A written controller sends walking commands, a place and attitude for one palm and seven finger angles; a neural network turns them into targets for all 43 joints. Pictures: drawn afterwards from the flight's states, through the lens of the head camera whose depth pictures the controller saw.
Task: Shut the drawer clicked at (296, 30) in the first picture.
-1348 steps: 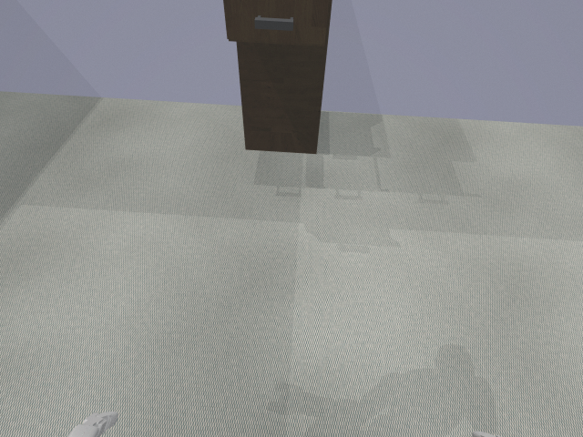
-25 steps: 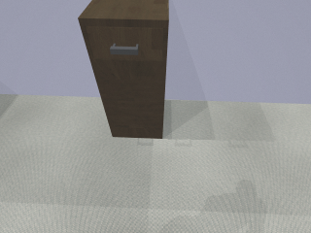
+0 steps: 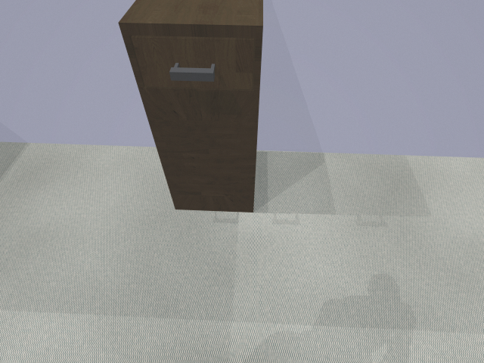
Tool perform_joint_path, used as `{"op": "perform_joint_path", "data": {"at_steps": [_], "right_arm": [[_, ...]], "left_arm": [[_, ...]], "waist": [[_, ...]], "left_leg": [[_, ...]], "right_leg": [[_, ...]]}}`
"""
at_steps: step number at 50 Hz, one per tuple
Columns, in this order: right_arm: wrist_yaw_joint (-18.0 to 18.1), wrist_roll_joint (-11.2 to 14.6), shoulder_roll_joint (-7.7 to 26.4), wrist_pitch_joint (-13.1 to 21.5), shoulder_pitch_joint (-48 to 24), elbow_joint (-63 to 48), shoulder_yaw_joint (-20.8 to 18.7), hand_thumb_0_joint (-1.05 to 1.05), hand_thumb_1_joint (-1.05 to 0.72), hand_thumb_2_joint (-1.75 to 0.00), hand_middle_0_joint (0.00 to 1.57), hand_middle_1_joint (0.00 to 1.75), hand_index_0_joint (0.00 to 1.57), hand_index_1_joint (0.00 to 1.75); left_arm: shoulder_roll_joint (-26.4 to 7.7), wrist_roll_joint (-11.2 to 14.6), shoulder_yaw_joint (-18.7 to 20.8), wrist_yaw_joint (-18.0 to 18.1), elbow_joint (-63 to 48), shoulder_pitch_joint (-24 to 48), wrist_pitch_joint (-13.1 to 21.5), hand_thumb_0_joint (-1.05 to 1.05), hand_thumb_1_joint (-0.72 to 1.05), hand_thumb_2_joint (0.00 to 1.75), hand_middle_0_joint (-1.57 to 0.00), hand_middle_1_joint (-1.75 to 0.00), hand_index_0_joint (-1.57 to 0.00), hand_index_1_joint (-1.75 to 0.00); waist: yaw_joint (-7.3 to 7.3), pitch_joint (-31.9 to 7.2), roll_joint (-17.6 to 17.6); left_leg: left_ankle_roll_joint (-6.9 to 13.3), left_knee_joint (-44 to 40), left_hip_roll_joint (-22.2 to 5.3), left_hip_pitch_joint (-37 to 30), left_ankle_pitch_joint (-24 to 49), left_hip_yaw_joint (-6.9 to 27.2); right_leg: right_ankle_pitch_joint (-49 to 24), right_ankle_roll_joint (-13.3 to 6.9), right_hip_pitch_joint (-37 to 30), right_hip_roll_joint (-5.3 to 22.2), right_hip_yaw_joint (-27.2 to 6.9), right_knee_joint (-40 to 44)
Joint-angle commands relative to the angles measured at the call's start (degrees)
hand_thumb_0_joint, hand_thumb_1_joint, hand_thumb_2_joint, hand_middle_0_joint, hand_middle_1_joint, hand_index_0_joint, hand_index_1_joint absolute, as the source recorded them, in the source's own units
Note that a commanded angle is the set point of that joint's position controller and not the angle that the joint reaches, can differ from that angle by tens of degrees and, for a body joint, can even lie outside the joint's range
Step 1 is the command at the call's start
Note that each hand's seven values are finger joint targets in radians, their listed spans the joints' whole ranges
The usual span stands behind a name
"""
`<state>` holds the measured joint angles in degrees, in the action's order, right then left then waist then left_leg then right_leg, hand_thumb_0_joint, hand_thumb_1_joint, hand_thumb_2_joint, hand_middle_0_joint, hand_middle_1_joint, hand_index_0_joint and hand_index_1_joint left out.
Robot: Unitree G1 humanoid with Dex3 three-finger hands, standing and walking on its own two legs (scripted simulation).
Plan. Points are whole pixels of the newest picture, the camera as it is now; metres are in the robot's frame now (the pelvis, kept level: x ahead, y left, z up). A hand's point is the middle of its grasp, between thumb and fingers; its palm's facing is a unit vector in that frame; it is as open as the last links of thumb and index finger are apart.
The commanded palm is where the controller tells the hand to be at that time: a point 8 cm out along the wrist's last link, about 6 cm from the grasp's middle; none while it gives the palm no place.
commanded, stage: look to check the result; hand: left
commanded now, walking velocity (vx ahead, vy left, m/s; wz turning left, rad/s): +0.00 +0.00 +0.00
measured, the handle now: (193, 70) +0.88 +0.20 +0.02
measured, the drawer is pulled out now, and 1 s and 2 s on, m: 0.00 0.00 0.00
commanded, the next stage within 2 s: stand and wait in 0.16 s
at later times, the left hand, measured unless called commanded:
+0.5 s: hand out of the picture +0.02 +0.18 -0.17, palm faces +0.03 -0.98 -0.22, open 7.4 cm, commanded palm none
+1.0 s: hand out of the picture +0.04 +0.19 -0.17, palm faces +0.02 -0.97 -0.25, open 7.4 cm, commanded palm none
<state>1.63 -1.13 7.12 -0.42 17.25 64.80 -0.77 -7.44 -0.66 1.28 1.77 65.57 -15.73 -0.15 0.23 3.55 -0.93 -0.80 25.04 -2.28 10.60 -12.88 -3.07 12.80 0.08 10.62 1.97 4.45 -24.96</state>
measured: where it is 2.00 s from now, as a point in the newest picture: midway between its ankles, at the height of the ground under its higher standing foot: outside the picture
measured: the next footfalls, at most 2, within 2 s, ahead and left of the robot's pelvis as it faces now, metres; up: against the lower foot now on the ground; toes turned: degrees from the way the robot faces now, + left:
none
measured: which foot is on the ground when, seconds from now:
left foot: down 0.00-1.00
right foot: down 0.00-1.00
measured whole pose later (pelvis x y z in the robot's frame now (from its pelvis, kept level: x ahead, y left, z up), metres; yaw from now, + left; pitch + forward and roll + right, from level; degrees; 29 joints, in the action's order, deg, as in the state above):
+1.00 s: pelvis +0.01 -0.01 +0.00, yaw +0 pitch -2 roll +0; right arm 1.2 -1.2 11.9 -0.2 12.0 65.0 -0.9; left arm -11.8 -0.7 1.4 1.0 65.5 -11.0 0.5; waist 0.2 3.4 -1.0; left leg -1.4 21.5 -2.7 7.9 -12.0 -3.0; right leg 11.9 -0.2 7.9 1.4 4.7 -21.3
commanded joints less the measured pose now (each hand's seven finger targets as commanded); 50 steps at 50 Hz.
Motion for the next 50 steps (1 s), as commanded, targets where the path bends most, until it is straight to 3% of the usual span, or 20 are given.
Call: {"op": "perform_joint_path", "data": {"at_steps": [1,9,14,50], "right_arm": [[0.5,0.2,5.0,0.6,4.6,-0.7,-1.0,0.0,-0.9,-0.9,0.2,0.3,0.2,0.3],[0.5,0.2,5.9,0.7,3.1,-0.9,-1.1,0.0,-0.9,-0.9,0.2,0.3,0.2,0.3],[0.5,0.2,6.7,0.8,2.2,-1.0,-1.2,0.0,-0.9,-0.9,0.2,0.3,0.2,0.3],[0.3,0.1,12.5,1.1,-3.2,-1.5,-1.5,0.0,-0.9,-0.9,0.2,0.3,0.2,0.3]], "left_arm": [[-6.4,0.0,1.1,0.3,-1.3,-3.3,1.0,0.0,0.9,0.9,-0.2,-0.3,-0.2,-0.3],[-7.2,0.0,1.2,0.3,-1.5,-2.1,1.1,0.0,0.9,0.9,-0.2,-0.3,-0.2,-0.3],[-7.7,0.0,1.3,0.2,-1.5,-1.7,1.3,0.0,0.9,0.9,-0.2,-0.3,-0.2,-0.3],[-13.0,0.0,1.7,-0.4,-2.2,3.6,1.8,0.0,0.9,0.9,-0.2,-0.3,-0.2,-0.3]], "waist": [[0.3,1.4,0.6],[0.31,1.4,-0.4],[0.17,0.4,0.9],[0.18,-1.4,0.7]], "left_leg": [[1.8,-4.9,-3.6,0.3,5.3,3.2],[1.7,-5.3,-3.8,-0.2,6.0,3.2],[1.7,-5.3,-4.0,-1.0,6.7,3.3],[1.3,-7.3,-4.8,-3.2,9.0,3.9]], "right_leg": [[-1.9,-1.8,1.8,4.2,-3.7,6.1],[-3.0,-1.8,1.4,4.3,-3.9,6.3],[-4.0,-1.8,0.7,4.5,-3.9,6.5],[-8.0,-1.9,-1.9,5.1,-4.4,8.0]]}}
